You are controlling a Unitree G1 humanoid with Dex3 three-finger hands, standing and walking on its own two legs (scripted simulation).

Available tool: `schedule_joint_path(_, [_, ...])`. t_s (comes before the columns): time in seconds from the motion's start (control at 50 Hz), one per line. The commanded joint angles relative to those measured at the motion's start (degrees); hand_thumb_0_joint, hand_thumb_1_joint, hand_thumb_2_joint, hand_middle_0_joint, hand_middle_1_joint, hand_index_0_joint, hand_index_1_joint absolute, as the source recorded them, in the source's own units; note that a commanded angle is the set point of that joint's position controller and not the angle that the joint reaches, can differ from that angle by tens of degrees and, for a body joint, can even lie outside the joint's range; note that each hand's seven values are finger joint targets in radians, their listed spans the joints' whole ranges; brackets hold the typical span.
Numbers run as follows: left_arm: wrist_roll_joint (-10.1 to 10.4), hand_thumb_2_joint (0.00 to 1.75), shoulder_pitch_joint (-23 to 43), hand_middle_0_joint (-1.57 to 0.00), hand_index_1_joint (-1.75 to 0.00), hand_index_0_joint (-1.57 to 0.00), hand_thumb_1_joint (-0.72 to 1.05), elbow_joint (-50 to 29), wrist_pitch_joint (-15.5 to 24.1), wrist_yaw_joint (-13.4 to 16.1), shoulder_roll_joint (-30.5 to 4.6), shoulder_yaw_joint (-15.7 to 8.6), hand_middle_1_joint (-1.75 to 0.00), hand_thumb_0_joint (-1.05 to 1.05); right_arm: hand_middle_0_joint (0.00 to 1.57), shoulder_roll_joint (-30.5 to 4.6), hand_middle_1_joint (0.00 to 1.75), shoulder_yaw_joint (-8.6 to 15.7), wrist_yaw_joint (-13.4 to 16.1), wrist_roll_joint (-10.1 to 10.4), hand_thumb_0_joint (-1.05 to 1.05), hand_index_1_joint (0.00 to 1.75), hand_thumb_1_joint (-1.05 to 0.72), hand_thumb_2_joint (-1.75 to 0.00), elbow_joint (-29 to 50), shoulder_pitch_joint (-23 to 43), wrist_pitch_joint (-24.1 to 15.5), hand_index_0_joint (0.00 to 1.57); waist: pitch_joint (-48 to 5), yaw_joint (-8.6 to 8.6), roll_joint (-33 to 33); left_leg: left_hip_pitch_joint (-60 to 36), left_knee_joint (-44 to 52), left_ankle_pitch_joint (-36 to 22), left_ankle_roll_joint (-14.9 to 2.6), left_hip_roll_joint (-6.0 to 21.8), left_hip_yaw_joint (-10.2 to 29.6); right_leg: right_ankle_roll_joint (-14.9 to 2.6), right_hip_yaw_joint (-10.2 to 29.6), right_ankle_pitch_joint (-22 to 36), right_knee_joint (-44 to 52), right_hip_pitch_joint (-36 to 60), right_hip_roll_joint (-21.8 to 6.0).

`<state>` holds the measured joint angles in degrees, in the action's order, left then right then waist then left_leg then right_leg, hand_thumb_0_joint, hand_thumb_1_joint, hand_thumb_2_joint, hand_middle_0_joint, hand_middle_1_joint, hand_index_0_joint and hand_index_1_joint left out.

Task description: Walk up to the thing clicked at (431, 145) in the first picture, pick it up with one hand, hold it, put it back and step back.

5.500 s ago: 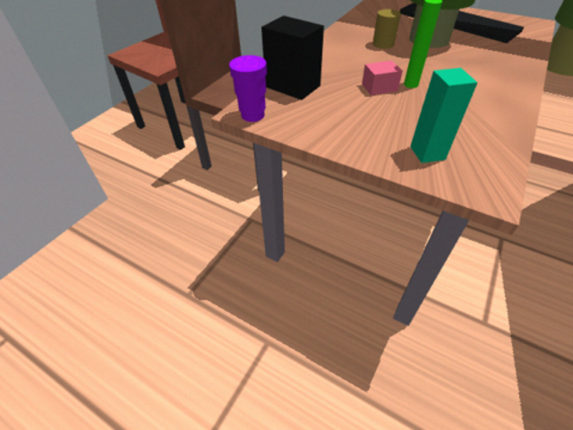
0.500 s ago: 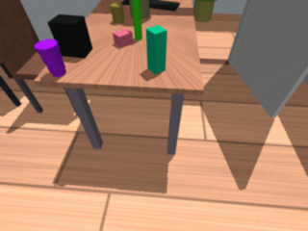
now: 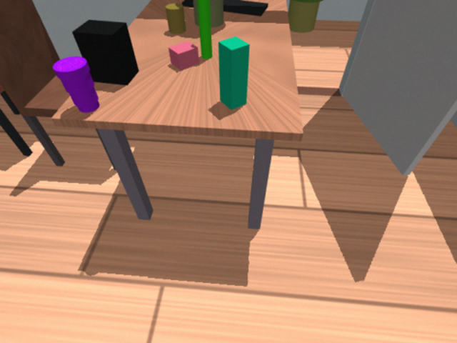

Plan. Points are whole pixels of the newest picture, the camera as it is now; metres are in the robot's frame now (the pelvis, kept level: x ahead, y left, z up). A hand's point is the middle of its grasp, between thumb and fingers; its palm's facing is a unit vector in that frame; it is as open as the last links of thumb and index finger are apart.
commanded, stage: stand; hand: left
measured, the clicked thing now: (233, 75) +0.83 +0.00 +0.04
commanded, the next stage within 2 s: walk up in 0.58 s
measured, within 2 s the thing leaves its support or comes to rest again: neither
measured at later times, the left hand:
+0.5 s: hand out of the picture +0.07 +0.26 -0.16, palm faces -0.03 -0.94 -0.35, open 7.3 cm
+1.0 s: hand out of the picture +0.11 +0.19 -0.16, palm faces -0.05 -0.92 -0.39, open 7.3 cm
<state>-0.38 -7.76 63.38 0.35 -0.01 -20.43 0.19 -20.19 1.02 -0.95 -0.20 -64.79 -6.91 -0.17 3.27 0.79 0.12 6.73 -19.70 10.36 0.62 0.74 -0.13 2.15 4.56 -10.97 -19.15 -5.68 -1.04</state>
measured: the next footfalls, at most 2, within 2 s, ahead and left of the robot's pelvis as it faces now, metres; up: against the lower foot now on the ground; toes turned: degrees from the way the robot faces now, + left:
right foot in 0.86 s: +0.14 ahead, -0.22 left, +0.00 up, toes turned -7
left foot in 1.26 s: +0.29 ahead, +0.00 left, +0.00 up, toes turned -3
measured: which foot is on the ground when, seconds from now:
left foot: down 0.00-0.88, up 0.90-1.00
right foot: down 0.00-0.60, up 0.62-0.84, down 0.86-1.00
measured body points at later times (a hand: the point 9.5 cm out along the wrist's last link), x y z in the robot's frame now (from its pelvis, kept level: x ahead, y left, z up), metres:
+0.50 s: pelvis +0.00 +0.00 +0.00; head +0.01 +0.00 +0.45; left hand +0.07 +0.30 -0.13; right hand +0.07 -0.30 -0.13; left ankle +0.01 +0.13 -0.75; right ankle +0.00 -0.15 -0.75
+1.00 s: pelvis +0.07 -0.09 -0.03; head +0.06 -0.11 +0.42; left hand +0.11 +0.24 -0.13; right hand +0.09 -0.44 -0.15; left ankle +0.04 +0.05 -0.69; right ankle +0.10 -0.21 -0.75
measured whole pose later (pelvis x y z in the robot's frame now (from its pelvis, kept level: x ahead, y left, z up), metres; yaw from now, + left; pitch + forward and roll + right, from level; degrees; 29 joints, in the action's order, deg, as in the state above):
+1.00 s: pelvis +0.07 -0.09 -0.03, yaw -6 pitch -5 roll -1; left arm -2.1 -18.8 54.2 -0.1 -4.5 -22.5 -5.5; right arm -26.4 5.8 -0.6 -1.3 -56.8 -15.5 -0.2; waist 4.0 -2.4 -3.7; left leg 18.2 -61.5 28.5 -1.6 3.1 0.7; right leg -1.6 -0.9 -17.2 -37.3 -15.4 0.7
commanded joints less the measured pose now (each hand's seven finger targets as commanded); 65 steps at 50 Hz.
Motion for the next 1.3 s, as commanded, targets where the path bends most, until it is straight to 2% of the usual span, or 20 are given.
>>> schedule_joint_path(0.0, [0.0, 0.9, 1.9, -0.2, -0.3, -0.2, 0.9, -3.5, 1.3, 0.7, -12.5, -2.4, -0.3, 0.0, 0.2, -12.2, 0.3, 2.1, 1.0, -0.1, 0.0, 0.3, -0.9, -0.9, 3.5, 2.4, -1.4, 0.2, -4.0, -0.45, -0.1, -1.7, 3.4, -7.3, -1.8, 6.3, 4.6, -3.23, 2.7, 8.7, 2.6, -1.2, -5.2])
schedule_joint_path(0.54, [-0.2, 0.9, 1.6, -0.2, -0.3, -0.2, 0.9, -3.4, 1.1, 0.7, -12.1, -2.2, -0.3, 0.0, 0.2, -12.2, 0.3, 2.1, 1.0, -0.1, 0.0, 0.3, -0.9, -0.9, 3.7, 2.7, -1.3, 0.2, -2.5, -0.49, 0.3, -0.8, 3.7, -5.7, -1.93, 6.4, 5.0, -3.23, 2.1, 6.1, 2.9, -2.1, -5.2])
schedule_joint_path(0.56, [-1.9, 0.9, -0.1, -0.2, -0.3, -0.2, 0.9, -7.8, 0.4, -1.2, -15.6, -5.5, -0.3, 0.0, 0.2, -18.3, 0.3, 5.7, 1.1, -1.2, 0.0, 0.3, -0.9, -0.9, 6.1, -4.4, -2.6, 0.2, -6.9, 1.72, 1.1, -8.5, 2.9, 18.9, -6.07, 7.7, 8.6, -4.68, 0.7, -14.3, -4.8, -8.8, 0.0])
schedule_joint_path(0.58, [-2.4, 0.9, 2.3, -0.2, -0.3, -0.2, 0.9, -8.2, -0.4, -2.1, -14.2, -5.5, -0.3, 0.0, 0.2, -21.0, 0.3, 7.2, 1.4, -1.6, 0.0, 0.3, -0.9, -0.9, 4.7, -8.0, -3.0, 0.2, -2.9, 3.74, -5.1, -10.9, 9.0, 30.1, -9.56, 14.5, 16.5, -3.92, -2.8, -17.1, -16.9, -19.8, 1.9])
schedule_joint_path(0.6, [-2.8, 0.9, 2.9, -0.2, -0.3, -0.2, 0.9, -9.4, -1.2, -2.5, -14.3, -5.9, -0.3, 0.0, 0.2, -22.8, 0.3, 8.2, 1.7, -1.9, 0.0, 0.3, -0.9, -0.9, 5.3, -8.4, -3.5, 0.2, 0.8, 3.88, -6.7, -9.5, 12.8, 32.7, -12.7, 21.3, 22.8, -2.73, 0.0, -17.1, -27.7, -27.8, -0.1])
schedule_joint_path(0.62, [-2.9, 0.9, 2.5, -0.2, -0.3, -0.2, 0.9, -10.0, -1.4, -2.9, -14.7, -6.2, -0.3, 0.0, 0.2, -22.8, 0.3, 8.4, 1.8, -1.7, 0.0, 0.3, -0.9, -0.9, 6.5, -7.6, -4.0, 0.2, 2.7, 2.9, -3.9, -6.1, 12.7, 31.1, -13.63, 23.4, 24.1, -2.9, 3.0, -16.0, -31.2, -29.8, -1.4])
schedule_joint_path(0.68, [-2.0, 0.9, -1.4, -0.2, -0.3, -0.2, 0.9, -10.6, -1.0, -4.2, -14.5, -7.1, -0.3, 0.0, 0.2, -19.7, 0.3, 8.0, 1.5, -2.0, 0.0, 0.3, -0.9, -0.9, 9.9, -4.4, -4.7, 0.2, 2.7, -0.27, -4.7, -3.2, 11.2, 23.0, -12.32, 20.1, 16.6, -3.26, 4.5, -13.1, -31.3, -26.5, -3.8])
schedule_joint_path(0.78, [-1.8, 0.9, -6.2, -0.2, -0.3, -0.2, 0.9, -12.0, -0.9, -6.0, -13.0, -7.7, -0.3, 0.0, 0.2, -19.0, 0.3, 8.3, 1.2, -3.0, 0.0, 0.3, -0.9, -0.9, 13.7, 0.7, -4.4, 0.2, 2.4, -3.27, -12.4, 5.9, 5.4, 17.5, -10.0, 14.8, 3.4, -3.47, -2.7, -10.2, -18.0, -12.5, -4.1])
schedule_joint_path(0.84, [-2.1, 0.9, -18.7, -0.2, -0.3, -0.2, 0.9, -7.1, 0.2, -5.0, -15.7, -9.5, -0.3, 0.0, 0.2, -15.4, 0.3, 7.2, 1.5, -3.1, 0.0, 0.3, -0.9, -0.9, 14.7, 0.4, -2.9, 0.2, -1.7, -8.5, 2.0, 17.5, -17.7, 25.0, -7.09, 8.4, -3.0, -3.34, -5.7, -4.0, -10.9, 7.5, 1.1])
schedule_joint_path(0.86, [-2.5, 0.9, -22.5, -0.2, -0.3, -0.2, 0.9, -6.6, 0.6, -4.2, -19.4, -10.7, -0.3, 0.0, 0.2, -10.8, 0.3, 5.6, 1.5, -2.9, 0.0, 0.3, -0.9, -0.9, 15.1, -2.4, -2.4, 0.2, -1.2, -9.92, 17.0, 24.2, -33.7, 28.3, -5.41, 3.3, -7.5, -3.85, 0.7, -13.8, -5.0, 9.2, -1.2])
schedule_joint_path(0.88, [-2.8, 0.9, -21.3, -0.2, -0.3, -0.2, 0.9, -9.2, 0.7, -3.4, -21.6, -11.3, -0.3, 0.0, 0.2, -8.7, 0.3, 4.4, 1.1, -1.9, 0.0, 0.3, -0.9, -0.9, 16.2, -5.0, -2.1, 0.2, 1.2, -9.24, 22.6, 29.7, -45.7, 27.8, -3.3, -1.0, -2.0, -6.3, 18.8, -32.2, 4.3, 3.3, -9.3])
schedule_joint_path(0.9, [-2.6, 0.9, -14.9, -0.2, -0.3, -0.2, 0.9, -12.4, 0.7, -3.5, -23.0, -10.7, -0.3, 0.0, 0.2, -13.6, 0.3, 5.9, 0.9, -0.9, 0.0, 0.3, -0.9, -0.9, 16.5, -5.4, -1.8, 0.2, 3.2, -6.16, 16.4, 27.4, -47.9, 22.9, -2.29, -0.9, 1.1, -12.13, 35.1, -45.9, 15.4, -6.0, -17.2])
schedule_joint_path(0.92, [-2.1, 0.9, -10.2, -0.2, -0.3, -0.2, 0.9, -14.7, 1.0, -3.5, -24.7, -10.8, -0.3, 0.0, 0.2, -17.3, 0.3, 6.9, 0.9, -0.9, 0.0, 0.3, -0.9, -0.9, 15.9, -5.8, -2.2, 0.2, 7.3, -4.32, 13.6, 26.7, -47.7, 20.8, -2.33, 2.1, 2.4, -15.83, 37.6, -45.8, 15.5, -10.2, -18.8])
schedule_joint_path(1.0, [-0.6, 0.9, -7.9, -0.2, -0.3, -0.2, 0.9, -15.4, 2.0, -2.6, -18.4, -9.1, -0.3, 0.0, 0.2, -16.1, 0.3, 6.3, 0.2, -0.2, 0.0, 0.3, -0.9, -0.9, 12.9, -11.8, -2.7, 0.2, 6.1, -0.87, 8.4, 22.2, -41.9, 11.1, -2.51, 5.3, 3.6, -13.51, 18.1, -25.0, 8.9, -10.2, -11.9])
schedule_joint_path(1.08, [-0.6, 0.9, -11.0, -0.2, -0.3, -0.2, 0.9, -16.2, 3.1, -2.3, -17.5, -8.7, -0.3, 0.0, 0.2, -14.5, 0.3, 5.8, -1.2, -1.2, 0.0, 0.3, -0.9, -0.9, 16.0, -9.9, -3.1, 0.2, 5.3, -2.33, 6.3, 21.2, -28.5, 11.5, -1.49, 5.4, 2.0, -15.84, 13.0, -15.6, 6.7, -7.5, -11.8])
schedule_joint_path(1.16, [-0.8, 0.9, -9.5, -0.2, -0.3, -0.2, 0.9, -18.4, 3.3, -2.5, -17.9, -8.3, -0.3, 0.0, 0.2, -14.3, 0.3, 6.3, -1.2, -1.3, 0.0, 0.3, -0.9, -0.9, 17.9, -9.3, -4.1, 0.2, 2.6, -1.87, 4.4, 12.3, -18.9, 6.9, -1.51, 4.4, -0.5, -14.64, 9.1, -10.5, 3.2, -10.5, -11.4])
schedule_joint_path(1.22, [-0.8, 0.9, -7.3, -0.2, -0.3, -0.2, 0.9, -20.0, 2.5, -2.7, -15.6, -7.4, -0.3, 0.0, 0.2, -14.0, 0.3, 7.3, 0.0, -1.2, 0.0, 0.3, -0.9, -0.9, 15.8, -18.9, -5.3, 0.2, -2.0, 3.45, -0.5, -5.0, -7.9, -0.2, -2.08, 0.2, -5.1, -11.26, 1.6, -0.4, -12.5, -16.0, -6.1])
schedule_joint_path(1.24, [-0.8, 0.9, -10.0, -0.2, -0.3, -0.2, 0.9, -20.3, 2.4, -2.7, -12.4, -6.4, -0.3, 0.0, 0.2, -17.4, 0.3, 8.4, 0.8, -1.6, 0.0, 0.3, -0.9, -0.9, 14.8, -23.9, -5.8, 0.2, -5.5, 5.48, -10.3, -12.4, -3.4, 6.4, -3.99, 4.6, 2.5, -9.15, -2.4, 0.6, -27.7, -20.6, -1.4])
schedule_joint_path(1.26, [-0.3, 0.9, -13.4, -0.2, -0.3, -0.2, 0.9, -20.6, 2.3, -2.8, -8.4, -5.5, -0.3, 0.0, 0.2, -21.7, 0.3, 9.2, 1.4, -2.4, 0.0, 0.3, -0.9, -0.9, 16.5, -24.0, -6.4, 0.2, -5.0, 3.77, -19.1, -17.1, 1.9, 14.7, -8.81, 18.7, 27.7, -5.47, -3.7, -17.2, -40.2, -33.7, 6.4])
schedule_joint_path(1.28, [-0.8, 0.9, -13.6, -0.2, -0.3, -0.2, 0.9, -19.4, 1.5, -2.1, -14.1, -7.1, -0.3, 0.0, 0.2, -22.8, 0.3, 9.3, 1.5, -1.4, 0.0, 0.3, -0.9, -0.9, 18.3, -20.7, -6.3, 0.2, -3.8, 2.83, -8.9, -10.9, 6.8, 23.2, -14.48, 25.1, 37.8, -5.09, 1.2, -19.8, -45.1, -33.7, 4.0])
